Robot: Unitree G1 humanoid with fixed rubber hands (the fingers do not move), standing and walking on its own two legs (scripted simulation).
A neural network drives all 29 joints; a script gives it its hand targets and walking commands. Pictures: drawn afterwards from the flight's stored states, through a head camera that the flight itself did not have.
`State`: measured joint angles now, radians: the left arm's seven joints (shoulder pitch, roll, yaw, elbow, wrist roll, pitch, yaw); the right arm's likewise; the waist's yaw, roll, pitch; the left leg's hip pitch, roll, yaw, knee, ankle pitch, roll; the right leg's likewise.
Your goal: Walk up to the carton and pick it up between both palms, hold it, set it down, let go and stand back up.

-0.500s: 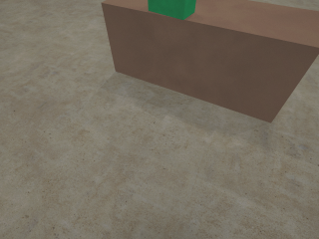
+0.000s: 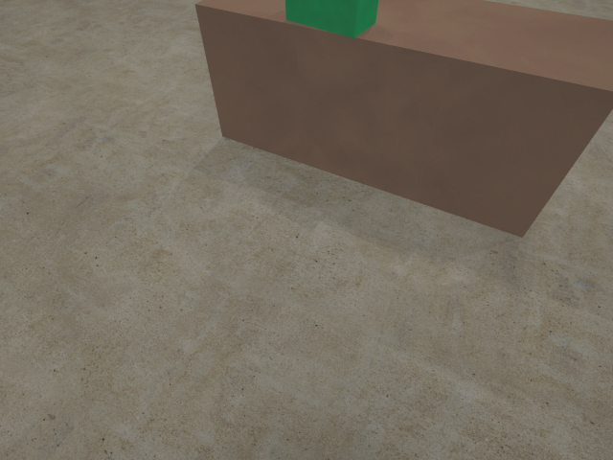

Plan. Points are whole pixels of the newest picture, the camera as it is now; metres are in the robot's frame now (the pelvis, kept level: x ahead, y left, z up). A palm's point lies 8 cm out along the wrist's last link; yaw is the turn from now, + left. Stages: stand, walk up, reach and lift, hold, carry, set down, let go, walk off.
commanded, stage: walk up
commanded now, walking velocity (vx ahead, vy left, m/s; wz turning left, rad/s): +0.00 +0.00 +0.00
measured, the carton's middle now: out of the picture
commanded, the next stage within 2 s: none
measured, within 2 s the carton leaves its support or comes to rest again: neither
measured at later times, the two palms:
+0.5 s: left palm out of the picture +0.10 +0.21 -0.14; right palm out of the picture +0.00 -0.31 -0.17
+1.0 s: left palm (191, 396) +0.26 +0.20 -0.17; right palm (442, 282) +0.45 -0.26 -0.15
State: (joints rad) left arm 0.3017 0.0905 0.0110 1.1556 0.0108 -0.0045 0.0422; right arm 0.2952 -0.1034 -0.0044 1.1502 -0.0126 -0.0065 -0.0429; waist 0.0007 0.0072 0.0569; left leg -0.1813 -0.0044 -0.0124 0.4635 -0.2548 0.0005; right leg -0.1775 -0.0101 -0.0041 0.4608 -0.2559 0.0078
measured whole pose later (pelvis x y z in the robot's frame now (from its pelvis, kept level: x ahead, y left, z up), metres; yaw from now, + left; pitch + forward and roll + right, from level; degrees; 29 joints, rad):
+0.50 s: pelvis +0.07 -0.06 -0.03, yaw -2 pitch -2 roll +0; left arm 0.37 0.25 0.06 0.91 0.04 -0.07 -0.01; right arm 0.42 -0.25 -0.03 1.10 -0.06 -0.01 0.00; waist -0.01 0.04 0.02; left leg -0.21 0.07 -0.03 0.83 -0.60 0.04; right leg -0.33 -0.02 -0.07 0.70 -0.33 -0.01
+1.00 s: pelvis +0.32 -0.04 -0.04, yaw +0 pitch -3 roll +1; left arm 0.49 0.21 -0.01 0.92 0.03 -0.02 -0.01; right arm 0.18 -0.20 0.00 0.78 -0.02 -0.05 -0.02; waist 0.03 -0.02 0.13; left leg -0.46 0.00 0.12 0.76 -0.25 0.06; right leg -0.26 -0.02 0.02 1.29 -0.50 -0.03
